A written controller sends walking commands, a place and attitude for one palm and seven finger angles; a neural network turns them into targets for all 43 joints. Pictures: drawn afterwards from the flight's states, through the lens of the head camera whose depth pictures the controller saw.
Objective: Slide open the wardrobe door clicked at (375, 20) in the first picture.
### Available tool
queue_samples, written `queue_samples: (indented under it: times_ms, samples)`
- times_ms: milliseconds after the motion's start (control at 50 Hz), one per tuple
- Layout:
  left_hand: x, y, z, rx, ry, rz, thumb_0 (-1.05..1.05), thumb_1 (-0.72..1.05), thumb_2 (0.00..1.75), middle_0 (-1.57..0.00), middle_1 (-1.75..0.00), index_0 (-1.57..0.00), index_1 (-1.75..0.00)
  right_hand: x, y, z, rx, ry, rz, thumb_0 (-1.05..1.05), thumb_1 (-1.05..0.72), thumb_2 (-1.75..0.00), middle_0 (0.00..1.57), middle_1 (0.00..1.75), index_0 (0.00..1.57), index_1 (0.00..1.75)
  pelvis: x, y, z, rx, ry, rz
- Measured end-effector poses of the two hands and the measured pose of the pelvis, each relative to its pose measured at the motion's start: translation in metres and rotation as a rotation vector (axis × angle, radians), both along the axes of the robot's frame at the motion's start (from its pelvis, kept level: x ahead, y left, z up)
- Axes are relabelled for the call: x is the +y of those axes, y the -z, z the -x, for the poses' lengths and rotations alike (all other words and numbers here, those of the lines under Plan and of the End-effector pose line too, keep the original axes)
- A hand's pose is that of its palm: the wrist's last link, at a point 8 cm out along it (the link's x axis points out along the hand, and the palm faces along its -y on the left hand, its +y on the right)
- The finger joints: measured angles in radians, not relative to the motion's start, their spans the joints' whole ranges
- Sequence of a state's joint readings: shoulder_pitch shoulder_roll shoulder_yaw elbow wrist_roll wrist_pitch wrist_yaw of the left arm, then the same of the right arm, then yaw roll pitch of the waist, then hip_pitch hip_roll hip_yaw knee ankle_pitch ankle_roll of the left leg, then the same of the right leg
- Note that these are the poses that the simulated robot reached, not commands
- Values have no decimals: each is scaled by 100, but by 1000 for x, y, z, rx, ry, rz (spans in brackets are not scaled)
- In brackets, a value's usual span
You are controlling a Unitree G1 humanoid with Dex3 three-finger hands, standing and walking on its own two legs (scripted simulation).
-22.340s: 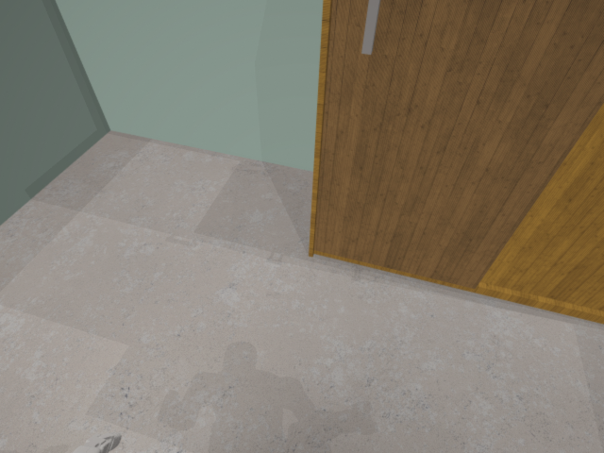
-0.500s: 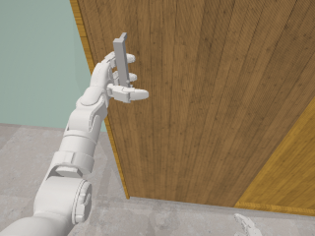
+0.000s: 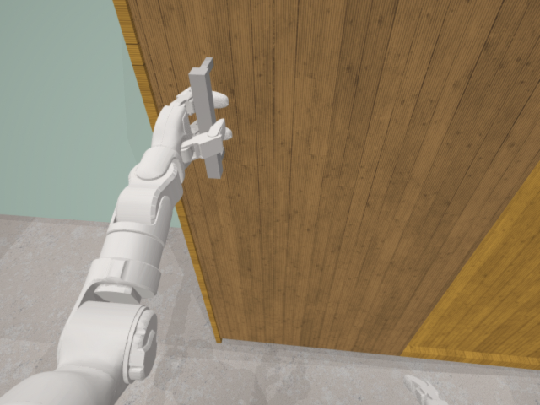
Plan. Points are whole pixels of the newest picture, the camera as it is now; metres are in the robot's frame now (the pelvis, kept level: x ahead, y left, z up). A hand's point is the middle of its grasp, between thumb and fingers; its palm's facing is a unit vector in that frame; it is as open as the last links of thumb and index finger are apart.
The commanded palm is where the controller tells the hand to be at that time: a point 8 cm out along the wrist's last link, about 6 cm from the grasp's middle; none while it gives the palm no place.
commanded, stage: grip the handle and tug to test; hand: left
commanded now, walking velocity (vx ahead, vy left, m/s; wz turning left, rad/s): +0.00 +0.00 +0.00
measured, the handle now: (211, 121) +0.48 +0.12 +0.21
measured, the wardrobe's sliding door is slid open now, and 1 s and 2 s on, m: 0.00 0.00 0.00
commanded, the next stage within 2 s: tug the door sideways, standing still in 0.66 s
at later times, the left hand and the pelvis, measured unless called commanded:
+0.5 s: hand (216, 139) +0.42 +0.10 +0.21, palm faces -0.06 -1.00 -0.01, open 5.8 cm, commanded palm +0.38 +0.15 +0.21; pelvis +0.01 +0.00 +0.00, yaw -1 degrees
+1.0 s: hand (216, 138) +0.42 +0.10 +0.22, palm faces -0.05 -1.00 -0.01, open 5.8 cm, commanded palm +0.40 +0.12 +0.21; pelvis +0.02 +0.00 +0.00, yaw +1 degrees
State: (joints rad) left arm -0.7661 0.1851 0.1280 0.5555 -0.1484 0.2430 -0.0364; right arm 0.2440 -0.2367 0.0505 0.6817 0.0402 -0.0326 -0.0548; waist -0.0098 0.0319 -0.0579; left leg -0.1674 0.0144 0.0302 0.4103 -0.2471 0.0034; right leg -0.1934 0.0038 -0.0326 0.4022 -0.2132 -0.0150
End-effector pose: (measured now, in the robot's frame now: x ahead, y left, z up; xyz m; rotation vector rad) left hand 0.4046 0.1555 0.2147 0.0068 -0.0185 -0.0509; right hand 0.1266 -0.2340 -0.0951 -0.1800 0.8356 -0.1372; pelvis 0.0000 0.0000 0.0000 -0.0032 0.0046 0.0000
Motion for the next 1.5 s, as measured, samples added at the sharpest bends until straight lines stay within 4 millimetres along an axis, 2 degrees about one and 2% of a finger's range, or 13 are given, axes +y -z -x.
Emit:
queue_samples:
  times_ms: [160, 540, 820, 1000, 1120, 1260, 1500]
  samples:
    - [-1, 0, 1, -5, -2, -6, 0, 72, 80, -38, -138, -35, -138, -1, -1, -6, -7, 0, -2, 2, -90, -90, 20, 30, 20, 30, -1, 0, -3, -3, 2, 0]
    - [0, 0, 0, -2, 14, -1, 1, 73, 78, -36, -138, -34, -138, 3, -11, -34, -50, -13, -10, 2, -90, -90, 20, 30, 20, 30, -2, -1, -13, -3, 11, 1]
    - [1, 1, 1, -10, 33, 5, 0, 74, 76, -34, -138, -32, -137, 2, -14, -55, -48, -6, -13, 2, -90, -90, 20, 30, 20, 30, -1, -1, -30, 4, 23, 2]
    - [-1, -1, 0, 15, -4, 0, 1, 70, 82, -37, -138, -37, -138, 10, -10, -65, -14, -78, 16, 2, -91, -90, 20, 30, 20, 30, 1, 1, -24, 9, -24, 5]
    - [-3, -2, 2, 20, -34, -20, 1, 71, 83, -37, -137, -34, -139, 25, -6, -61, -20, -106, -14, 2, -91, -90, 20, 30, 20, 30, 4, 2, -16, 8, -38, 3]
    - [-4, -2, 3, 17, -45, -44, 0, 74, 82, -36, -136, -29, -139, 37, 1, -43, 1, -129, -41, 1, -90, -90, 20, 30, 20, 30, 7, 3, -7, 1, -47, 3]
    - [-5, -2, 4, 7, -46, -65, -1, 76, 80, -35, -137, -25, -140, 35, 13, -12, 58, -141, -42, 2, -90, -90, 20, 30, 20, 30, 9, 6, 3, 5, -60, 3]
